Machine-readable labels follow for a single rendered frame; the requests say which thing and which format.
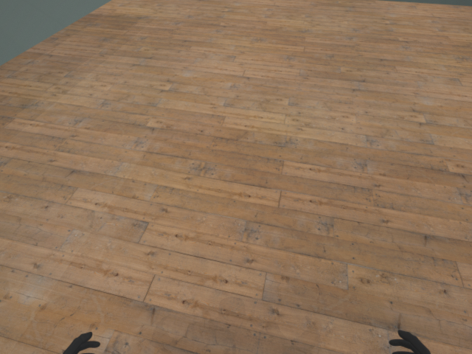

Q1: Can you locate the right robot hand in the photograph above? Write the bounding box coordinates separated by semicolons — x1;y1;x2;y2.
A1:
389;330;431;354

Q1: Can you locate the left robot hand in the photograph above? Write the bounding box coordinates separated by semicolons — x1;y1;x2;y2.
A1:
63;332;100;354

